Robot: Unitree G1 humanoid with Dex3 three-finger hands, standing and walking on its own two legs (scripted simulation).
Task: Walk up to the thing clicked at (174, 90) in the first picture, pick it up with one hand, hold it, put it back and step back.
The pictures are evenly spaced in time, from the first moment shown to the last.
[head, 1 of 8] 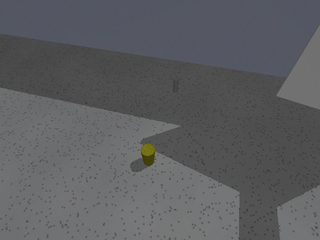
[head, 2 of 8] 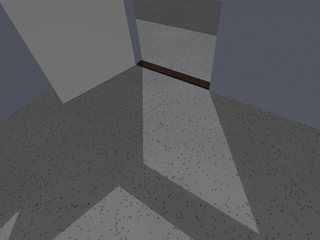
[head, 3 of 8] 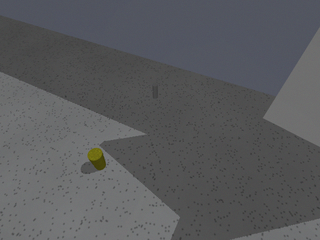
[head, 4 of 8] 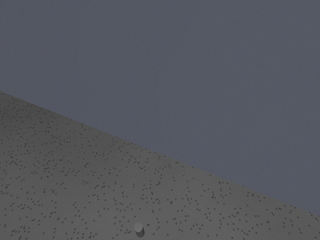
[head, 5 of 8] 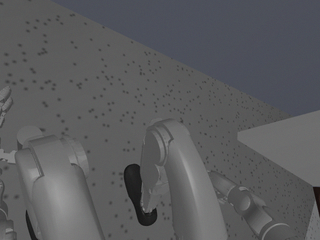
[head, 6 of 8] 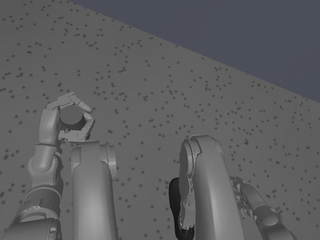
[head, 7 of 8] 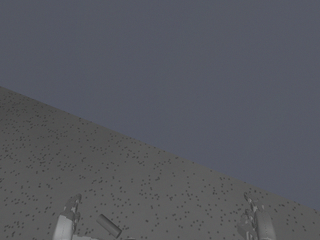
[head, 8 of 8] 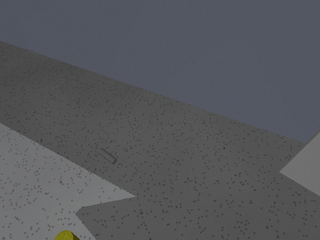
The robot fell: no
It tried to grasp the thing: yes
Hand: left
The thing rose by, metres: 0.68
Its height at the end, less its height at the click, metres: -0.05
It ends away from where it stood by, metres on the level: 0.32
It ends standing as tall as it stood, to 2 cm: no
